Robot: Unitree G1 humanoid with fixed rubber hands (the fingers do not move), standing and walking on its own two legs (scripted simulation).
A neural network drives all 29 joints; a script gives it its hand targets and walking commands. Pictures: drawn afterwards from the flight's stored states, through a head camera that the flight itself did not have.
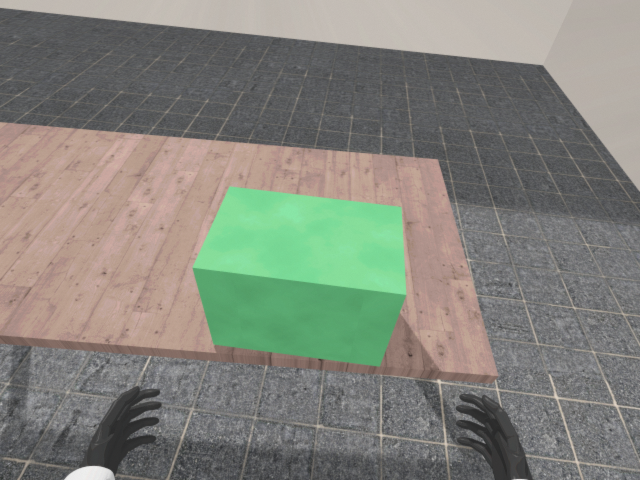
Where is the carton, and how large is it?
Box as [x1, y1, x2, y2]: [192, 186, 405, 366]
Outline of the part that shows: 229,186 192,267 213,344 379,366 405,296 401,207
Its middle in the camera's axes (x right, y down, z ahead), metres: -0.03 +0.06 +0.61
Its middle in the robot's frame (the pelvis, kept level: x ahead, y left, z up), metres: +0.43 +0.06 -0.01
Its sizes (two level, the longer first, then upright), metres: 0.273 0.171 0.194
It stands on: a table, 0.68 m high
